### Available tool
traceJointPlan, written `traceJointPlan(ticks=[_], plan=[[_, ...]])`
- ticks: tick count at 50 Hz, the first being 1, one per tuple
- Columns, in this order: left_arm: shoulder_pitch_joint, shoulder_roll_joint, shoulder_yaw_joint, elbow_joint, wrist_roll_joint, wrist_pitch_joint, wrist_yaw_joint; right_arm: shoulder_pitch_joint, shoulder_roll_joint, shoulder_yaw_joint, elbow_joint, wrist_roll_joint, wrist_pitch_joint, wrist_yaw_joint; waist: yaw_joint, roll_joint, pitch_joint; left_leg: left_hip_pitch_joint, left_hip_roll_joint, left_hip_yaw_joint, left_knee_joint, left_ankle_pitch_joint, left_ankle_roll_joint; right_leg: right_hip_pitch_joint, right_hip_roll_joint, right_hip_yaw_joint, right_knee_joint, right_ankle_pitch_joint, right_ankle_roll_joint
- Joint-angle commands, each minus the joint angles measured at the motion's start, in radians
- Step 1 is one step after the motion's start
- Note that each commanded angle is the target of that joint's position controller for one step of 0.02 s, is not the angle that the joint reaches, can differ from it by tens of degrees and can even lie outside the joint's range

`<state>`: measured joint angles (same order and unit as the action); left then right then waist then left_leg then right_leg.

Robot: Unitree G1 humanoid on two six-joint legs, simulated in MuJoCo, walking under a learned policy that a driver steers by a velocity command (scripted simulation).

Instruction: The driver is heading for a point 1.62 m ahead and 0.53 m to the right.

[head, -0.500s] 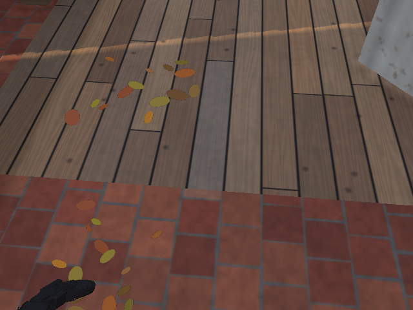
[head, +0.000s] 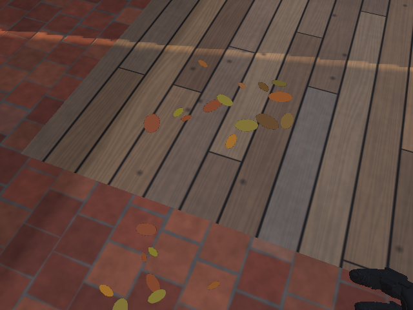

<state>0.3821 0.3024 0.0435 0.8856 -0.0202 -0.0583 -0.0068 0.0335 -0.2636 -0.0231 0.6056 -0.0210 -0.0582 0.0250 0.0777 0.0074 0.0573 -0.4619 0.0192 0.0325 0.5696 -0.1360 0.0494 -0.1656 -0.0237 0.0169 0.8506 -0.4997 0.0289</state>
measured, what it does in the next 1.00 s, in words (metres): walks ahead, turning right: right foot, then left foot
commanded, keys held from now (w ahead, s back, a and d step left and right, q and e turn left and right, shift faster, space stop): e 0.88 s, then no key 0.12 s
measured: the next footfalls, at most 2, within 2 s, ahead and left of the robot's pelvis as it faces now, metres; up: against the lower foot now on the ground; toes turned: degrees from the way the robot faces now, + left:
right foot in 0.42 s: +0.19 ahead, -0.14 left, +0.00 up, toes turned -16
left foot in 0.86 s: +0.26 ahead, +0.08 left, +0.00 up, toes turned -33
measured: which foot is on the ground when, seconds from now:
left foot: down 0.00-0.42, up 0.44-0.84, down 0.86-1.00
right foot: up 0.00-0.40, down 0.42-0.86, up 0.88-1.00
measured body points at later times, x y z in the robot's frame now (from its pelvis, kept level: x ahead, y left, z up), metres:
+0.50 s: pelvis +0.12 -0.03 +0.00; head +0.16 -0.06 +0.45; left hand +0.35 +0.21 -0.08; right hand +0.19 -0.34 -0.12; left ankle +0.09 +0.11 -0.67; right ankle +0.15 -0.13 -0.73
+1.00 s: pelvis +0.16 +0.01 +0.01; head +0.20 +0.01 +0.46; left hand +0.45 +0.17 -0.09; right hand +0.11 -0.30 -0.08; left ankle +0.22 +0.10 -0.73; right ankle +0.08 -0.11 -0.65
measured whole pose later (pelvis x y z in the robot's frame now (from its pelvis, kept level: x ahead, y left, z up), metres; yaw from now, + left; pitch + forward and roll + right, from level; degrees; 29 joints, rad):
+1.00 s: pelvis +0.16 +0.01 +0.01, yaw -32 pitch +1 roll -1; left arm 0.16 0.35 0.10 0.66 -0.01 0.05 0.04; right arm 0.17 -0.27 -0.07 0.79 -0.01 -0.01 -0.01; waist -0.01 -0.05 0.04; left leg -0.25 0.00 -0.02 0.47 -0.24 0.02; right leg -0.51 0.11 0.16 1.07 -0.46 0.04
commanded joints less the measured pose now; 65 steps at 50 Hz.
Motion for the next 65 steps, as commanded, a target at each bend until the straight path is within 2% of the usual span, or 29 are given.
traceJointPlan(ticks=[1, 3, 6, 12, 19, 21, 22, 23, 24, 25, 26, 27, 29, 33, 39, 42, 43, 44, 45, 46, 48, 50, 55, 59, 61, 62, 63, 64, 65], plan=[[-0.019, 0.139, 0.028, -0.084, -0.025, -0.017, 0.006, 0.269, -0.159, -0.057, 0.015, 0.005, 0.004, -0.011, -0.155, 0.122, -0.273, 0.628, 0.345, -0.317, -0.14, 0.646, 0.218, -0.486, -0.021, 0.091, 0.405, -0.085, 0.003], [-0.026, 0.11, 0.034, -0.072, -0.003, 0.017, 0.022, 0.158, -0.102, -0.045, 0.028, 0.015, -0.009, -0.003, -0.084, 0.102, -0.157, 0.404, 0.265, -0.169, -0.226, 0.566, 0.166, -0.409, -0.076, 0.062, 0.292, 0.027, 0.02], [0.015, 0.065, 0.036, -0.072, 0.001, 0.064, 0.035, 0.069, -0.111, -0.054, 0.045, -0.009, -0.027, -0.007, -0.026, 0.113, -0.122, 0.234, 0.253, -0.054, -0.315, 0.577, 0.185, -0.298, -0.059, 0.033, 0.271, 0.156, 0.052], [-0.14, 0.042, 0.032, -0.168, 0.012, 0.074, 0.011, 0.069, -0.15, -0.069, 0.097, 0.003, 0.001, -0.052, -0.064, 0.089, -0.101, 0.284, 0.257, 0.07, -0.339, 0.441, 0.174, -0.301, -0.08, 0.004, -0.012, 0.365, 0.035], [-0.213, 0.076, 0.055, -0.257, 0.01, 0.104, -0.025, 0.079, -0.203, -0.093, 0.134, 0.049, 0.046, -0.048, -0.072, 0.077, -0.081, 0.398, 0.317, 0.066, -0.178, 0.37, 0.126, -0.269, -0.043, -0.062, -0.222, 0.242, -0.041], [-0.132, 0.131, 0.081, -0.248, 0.016, 0.099, -0.012, 0.139, -0.172, -0.089, 0.162, 0.049, 0.05, -0.047, -0.04, -0.01, -0.133, 0.345, 0.221, 0.137, 0.046, 0.342, 0.027, -0.066, -0.003, -0.042, -0.41, 0.532, -0.103], [-0.065, 0.264, 0.116, -0.255, 0.022, 0.095, 0.013, 0.144, -0.136, -0.077, 0.134, 0.007, 0.042, -0.043, -0.043, -0.247, -0.192, 0.112, 0.106, 0.197, 0.342, 0.024, -0.066, 0.151, -0.199, 0.24, -0.405, 1.043, -0.204], [-0.062, 0.286, 0.112, -0.274, 0.046, 0.084, 0.011, 0.104, -0.107, -0.061, 0.093, -0.013, 0.044, -0.044, -0.033, -0.334, -0.274, -0.128, -0.052, 0.072, 0.578, -0.573, -0.121, 0.247, -0.373, 0.54, -0.441, 1.1, -0.422], [-0.075, 0.221, 0.093, -0.276, 0.037, 0.066, -0.001, 0.062, -0.151, -0.075, 0.109, 0.004, 0.051, -0.039, -0.002, -0.156, -0.297, -0.153, -0.021, -0.076, 0.678, -0.565, -0.112, 0.223, -0.342, 0.467, -0.463, 1.009, -0.413], [-0.126, 0.203, 0.087, -0.279, 0.027, 0.053, 0.0, 0.047, -0.145, -0.075, 0.102, 0.028, 0.056, -0.041, -0.029, -0.123, -0.235, -0.181, -0.003, -0.089, 0.674, -0.479, -0.095, 0.166, -0.291, 0.373, -0.471, 0.902, -0.36], [-0.176, 0.179, 0.083, -0.281, 0.011, 0.051, 0.004, 0.056, -0.139, -0.077, 0.119, 0.026, 0.059, -0.051, -0.054, -0.064, -0.193, -0.192, 0.016, -0.095, 0.622, -0.403, -0.093, 0.12, -0.24, 0.323, -0.482, 0.781, -0.304], [-0.22, 0.16, 0.076, -0.289, 0.001, 0.056, 0.013, 0.052, -0.156, -0.084, 0.119, 0.015, 0.063, -0.061, -0.071, -0.071, -0.166, -0.177, 0.025, -0.101, 0.569, -0.34, -0.098, 0.07, -0.214, 0.298, -0.496, 0.719, -0.275], [-0.243, 0.158, 0.072, -0.3, 0.016, 0.064, 0.024, 0.081, -0.14, -0.084, 0.127, 0.015, 0.066, -0.063, -0.096, -0.118, -0.179, -0.096, -0.005, -0.09, 0.535, -0.273, -0.116, 0.005, -0.174, 0.269, -0.506, 0.728, -0.268], [-0.224, 0.176, 0.081, -0.301, 0.012, 0.072, 0.041, 0.063, -0.108, -0.071, 0.123, 0.022, 0.063, -0.064, -0.077, -0.128, -0.189, -0.05, -0.025, -0.105, 0.332, -0.231, -0.141, 0.005, -0.157, 0.294, -0.499, 0.63, -0.264], [-0.246, 0.182, 0.083, -0.309, 0.013, 0.09, 0.037, 0.061, -0.128, -0.074, 0.119, 0.03, 0.049, -0.043, -0.059, -0.181, -0.163, 0.069, -0.054, -0.116, 0.12, -0.224, -0.124, -0.051, -0.142, 0.42, -0.491, 0.453, -0.248], [-0.282, 0.17, 0.077, -0.317, -0.002, 0.102, 0.041, 0.14, -0.131, -0.081, 0.14, 0.031, 0.031, -0.029, -0.108, -0.176, -0.161, 0.209, -0.058, -0.093, -0.143, -0.087, -0.087, -0.073, -0.098, 0.449, -0.428, 0.463, -0.198], [-0.261, 0.144, 0.07, -0.318, -0.004, 0.105, 0.044, 0.172, -0.17, -0.093, 0.148, 0.021, 0.03, -0.03, -0.108, -0.125, -0.169, 0.31, 0.026, -0.145, -0.218, -0.016, -0.054, -0.142, -0.05, 0.413, -0.364, 0.357, -0.148], [-0.199, 0.08, 0.054, -0.311, 0.009, 0.105, 0.041, 0.171, -0.239, -0.105, 0.137, 0.005, 0.038, -0.039, -0.061, 0.113, -0.18, 0.406, 0.256, -0.352, -0.263, 0.091, 0.03, -0.275, 0.077, 0.251, -0.126, 0.049, -0.082], [-0.22, 0.134, 0.073, -0.345, 0.005, 0.093, 0.042, 0.146, -0.27, -0.109, 0.134, -0.03, 0.039, -0.034, -0.058, 0.3, -0.114, 0.298, 0.386, -0.567, -0.305, 0.182, 0.198, -0.423, 0.16, 0.14, 0.065, -0.152, -0.035], [-0.201, 0.202, 0.094, -0.316, 0.016, 0.088, 0.044, 0.089, -0.209, -0.092, 0.101, -0.027, 0.032, -0.036, -0.055, 0.188, -0.097, 0.272, 0.368, -0.517, -0.3, 0.174, 0.222, -0.406, 0.105, 0.185, 0.226, -0.102, -0.012], [-0.16, 0.176, 0.098, -0.261, 0.013, 0.103, 0.05, 0.024, -0.148, -0.073, 0.088, 0.005, 0.031, -0.042, -0.032, 0.112, -0.079, 0.281, 0.244, -0.335, -0.264, 0.145, 0.145, -0.406, 0.106, 0.171, 0.324, 0.007, 0.02], [-0.166, 0.125, 0.082, -0.259, 0.012, 0.111, 0.049, 0.047, -0.133, -0.062, 0.1, 0.021, 0.034, -0.048, -0.051, 0.115, -0.07, 0.303, 0.214, -0.267, -0.253, 0.221, 0.151, -0.409, 0.111, 0.16, 0.351, 0.058, 0.049], [-0.246, 0.052, 0.042, -0.287, 0.013, 0.103, 0.043, 0.095, -0.146, -0.06, 0.124, 0.015, 0.048, -0.054, -0.101, 0.173, -0.112, 0.39, 0.197, -0.195, -0.226, 0.27, 0.16, -0.272, 0.04, 0.071, -0.016, 0.06, 0.074], [-0.205, 0.057, 0.038, -0.25, 0.01, 0.099, 0.036, 0.118, -0.17, -0.059, 0.151, 0.033, 0.06, -0.041, -0.097, 0.176, -0.106, 0.332, 0.195, -0.207, -0.188, 0.314, 0.153, -0.065, 0.037, -0.005, -0.372, 0.201, 0.048], [-0.162, 0.087, 0.041, -0.224, 0.026, 0.097, 0.039, 0.169, -0.129, -0.039, 0.182, 0.039, 0.043, -0.028, -0.083, 0.106, -0.106, 0.211, 0.158, -0.203, -0.181, 0.233, 0.063, 0.161, -0.009, 0.059, -0.566, 0.468, -0.009], [-0.13, 0.168, 0.057, -0.226, 0.034, 0.101, 0.051, 0.18, -0.108, -0.028, 0.173, 0.006, 0.025, -0.014, -0.104, -0.041, -0.164, 0.137, 0.097, -0.148, -0.105, 0.084, 0.003, 0.276, -0.14, 0.165, -0.472, 0.759, -0.052], [-0.18, 0.159, 0.054, -0.212, 0.041, 0.102, 0.045, 0.189, -0.08, -0.023, 0.174, 0.016, 0.018, -0.01, -0.137, -0.18, -0.168, 0.181, 0.039, -0.077, -0.141, -0.121, -0.047, 0.142, -0.177, 0.156, -0.444, 0.654, -0.132], [-0.225, 0.111, 0.046, -0.234, 0.041, 0.094, 0.035, 0.116, -0.132, -0.029, 0.173, 0.015, 0.024, -0.014, -0.098, -0.128, -0.126, 0.201, 0.028, -0.07, -0.111, -0.103, -0.076, 0.086, -0.139, 0.142, -0.468, 0.501, -0.136], [-0.219, 0.123, 0.053, -0.225, 0.045, 0.089, 0.035, 0.067, -0.155, -0.039, 0.158, 0.023, 0.03, -0.018, -0.078, -0.131, -0.094, 0.152, 0.005, -0.058, -0.067, -0.067, -0.079, 0.081, -0.118, 0.136, -0.48, 0.413, -0.12]])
